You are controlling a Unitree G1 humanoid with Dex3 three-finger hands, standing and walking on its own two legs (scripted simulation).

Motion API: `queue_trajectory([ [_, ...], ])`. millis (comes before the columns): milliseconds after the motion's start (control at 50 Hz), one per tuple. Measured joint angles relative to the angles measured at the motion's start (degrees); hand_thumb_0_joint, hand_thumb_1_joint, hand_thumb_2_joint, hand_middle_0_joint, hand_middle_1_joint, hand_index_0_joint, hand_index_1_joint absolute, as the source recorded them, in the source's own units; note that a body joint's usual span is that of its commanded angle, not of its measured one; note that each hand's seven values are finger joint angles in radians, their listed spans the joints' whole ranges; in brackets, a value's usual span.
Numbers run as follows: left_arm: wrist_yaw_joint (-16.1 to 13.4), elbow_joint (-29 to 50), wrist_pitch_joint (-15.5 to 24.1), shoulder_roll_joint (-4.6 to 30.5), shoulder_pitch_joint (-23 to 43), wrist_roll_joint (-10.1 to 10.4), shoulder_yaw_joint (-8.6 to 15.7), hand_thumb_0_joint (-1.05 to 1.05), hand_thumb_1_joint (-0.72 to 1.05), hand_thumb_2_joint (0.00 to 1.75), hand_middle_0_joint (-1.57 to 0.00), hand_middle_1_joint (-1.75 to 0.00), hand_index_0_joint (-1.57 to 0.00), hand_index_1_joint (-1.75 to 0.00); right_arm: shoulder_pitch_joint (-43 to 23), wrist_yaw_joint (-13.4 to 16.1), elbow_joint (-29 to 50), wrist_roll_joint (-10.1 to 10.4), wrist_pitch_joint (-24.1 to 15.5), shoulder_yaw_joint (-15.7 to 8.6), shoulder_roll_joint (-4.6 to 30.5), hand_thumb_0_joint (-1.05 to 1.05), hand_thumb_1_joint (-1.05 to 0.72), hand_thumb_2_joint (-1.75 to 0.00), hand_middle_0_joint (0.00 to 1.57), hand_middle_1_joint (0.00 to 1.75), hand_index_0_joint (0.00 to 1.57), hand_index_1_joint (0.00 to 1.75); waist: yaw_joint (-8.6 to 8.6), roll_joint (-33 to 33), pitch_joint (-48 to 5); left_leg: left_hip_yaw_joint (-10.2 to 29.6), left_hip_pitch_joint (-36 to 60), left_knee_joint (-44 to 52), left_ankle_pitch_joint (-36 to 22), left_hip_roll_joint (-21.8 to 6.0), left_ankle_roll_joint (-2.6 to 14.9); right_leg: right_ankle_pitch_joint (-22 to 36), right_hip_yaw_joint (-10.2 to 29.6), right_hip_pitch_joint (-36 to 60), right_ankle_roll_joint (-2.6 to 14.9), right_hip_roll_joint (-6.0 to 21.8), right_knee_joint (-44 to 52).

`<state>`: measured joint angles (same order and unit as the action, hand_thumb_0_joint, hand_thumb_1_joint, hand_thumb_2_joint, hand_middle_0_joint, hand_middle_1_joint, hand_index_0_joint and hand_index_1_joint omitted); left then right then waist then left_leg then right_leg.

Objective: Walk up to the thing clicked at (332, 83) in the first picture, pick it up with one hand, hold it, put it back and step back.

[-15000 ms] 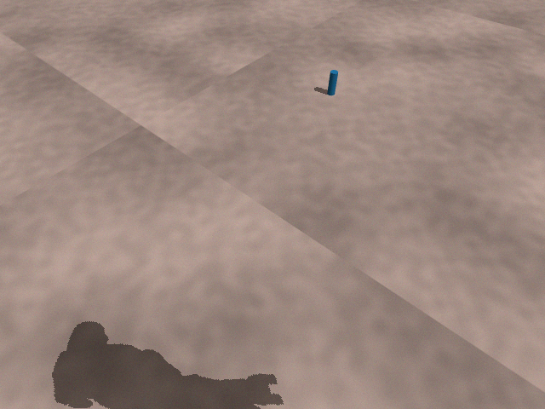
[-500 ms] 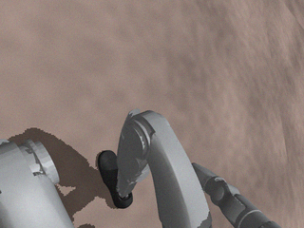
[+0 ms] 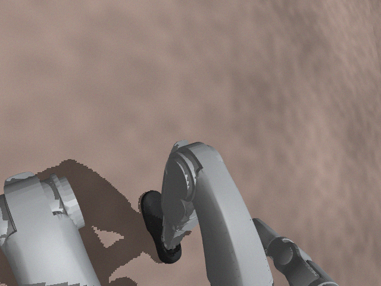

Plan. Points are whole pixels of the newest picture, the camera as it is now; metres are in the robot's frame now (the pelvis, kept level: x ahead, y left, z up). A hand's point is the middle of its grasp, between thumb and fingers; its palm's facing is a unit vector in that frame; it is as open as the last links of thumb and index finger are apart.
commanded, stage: settle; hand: left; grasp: from the side
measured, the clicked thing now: out of the picture +0.50 +0.29 -0.17
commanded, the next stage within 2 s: lift in 1.52 s
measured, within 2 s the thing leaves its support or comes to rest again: neither
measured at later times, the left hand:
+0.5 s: hand out of the picture +0.48 +0.32 -0.03, palm faces +0.30 -0.95 -0.07, open 6.1 cm
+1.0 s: hand out of the picture +0.48 +0.32 +0.02, palm faces +0.28 -0.95 -0.09, open 6.1 cm
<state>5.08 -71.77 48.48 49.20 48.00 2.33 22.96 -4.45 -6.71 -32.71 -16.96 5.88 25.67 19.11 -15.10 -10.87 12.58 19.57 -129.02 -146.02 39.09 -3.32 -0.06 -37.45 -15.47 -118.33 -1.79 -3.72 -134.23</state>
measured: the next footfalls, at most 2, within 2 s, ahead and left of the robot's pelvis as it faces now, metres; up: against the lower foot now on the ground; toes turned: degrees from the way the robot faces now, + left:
none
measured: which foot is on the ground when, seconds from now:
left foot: down 0.00-1.00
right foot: down 0.00-1.00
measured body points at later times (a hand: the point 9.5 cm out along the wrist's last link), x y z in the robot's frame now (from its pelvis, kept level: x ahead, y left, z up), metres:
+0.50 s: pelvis +0.02 -0.01 +0.02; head +0.24 +0.11 +0.39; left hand +0.46 +0.37 -0.02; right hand +0.14 -0.26 -0.07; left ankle +0.08 +0.13 -0.28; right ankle +0.13 -0.11 -0.28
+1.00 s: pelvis +0.02 -0.01 +0.04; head +0.24 +0.09 +0.42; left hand +0.46 +0.37 +0.03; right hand +0.15 -0.26 -0.07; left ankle +0.08 +0.13 -0.28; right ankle +0.13 -0.11 -0.28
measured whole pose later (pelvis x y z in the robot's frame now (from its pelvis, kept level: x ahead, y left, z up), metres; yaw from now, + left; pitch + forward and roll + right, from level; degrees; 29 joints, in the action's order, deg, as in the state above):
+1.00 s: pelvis +0.02 -0.01 +0.04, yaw +7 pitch +32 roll -8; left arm 12.5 -58.2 29.7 35.8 48.3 3.8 26.3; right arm 6.2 -3.5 -35.6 -6.1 5.5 8.2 17.2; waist -10.4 -1.0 -1.9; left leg 8.5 -128.2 -133.8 38.6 -3.9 -0.1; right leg -40.0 -7.3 -122.3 0.4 -1.1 -129.7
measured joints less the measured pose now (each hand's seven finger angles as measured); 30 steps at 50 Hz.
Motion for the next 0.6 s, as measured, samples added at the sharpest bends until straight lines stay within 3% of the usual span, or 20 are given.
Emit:
queue_trajectory([
  [100,0.03,3.26,-4.61,-2.89,-0.53,1.44,1.12,0.00,-0.19,1.10,-0.70,-1.10,-1.19,-1.27,2.82,0.16,-0.21,2.44,0.49,-2.60,-0.19,0.00,-0.89,-0.90,0.20,0.30,0.21,0.30,0.38,2.52,-2.80,-1.86,-0.68,1.51,-0.68,-0.27,0.24,0.19,1.29,-1.39,0.36,0.44,0.25],
  [220,1.53,6.15,-8.36,-4.56,-0.70,0.87,1.09,-0.01,-0.20,1.07,-0.71,-1.11,-1.22,-1.30,5.82,0.46,-0.64,4.57,0.84,-6.05,-0.53,0.00,-0.88,-0.89,0.20,0.30,0.21,0.30,0.83,4.85,-5.54,-3.87,-1.66,2.88,-1.10,-0.58,0.43,0.18,2.78,-3.21,0.68,0.82,0.30],
  [340,3.25,9.53,-11.91,-7.48,-1.51,2.24,2.70,-0.01,-0.20,1.07,-0.71,-1.11,-1.22,-1.30,8.45,0.87,-0.99,6.81,1.04,-8.76,-0.73,0.00,-0.88,-0.89,0.20,0.30,0.21,0.30,1.64,6.52,-8.22,-5.64,-2.14,4.42,-0.78,-0.66,0.22,-0.67,4.09,-4.53,1.19,1.32,0.47],
  [600,6.56,13.60,-16.43,-10.75,-1.89,3.95,3.19,-0.01,-0.21,1.08,-0.72,-1.12,-1.23,-1.31,9.03,2.62,-1.66,9.49,-0.02,-13.85,-1.01,0.00,-0.88,-0.90,0.20,0.30,0.21,0.30,3.75,8.33,-12.35,-8.49,-0.42,8.64,0.73,-0.84,-0.47,-2.96,6.19,-4.44,2.21,1.99,2.38],
])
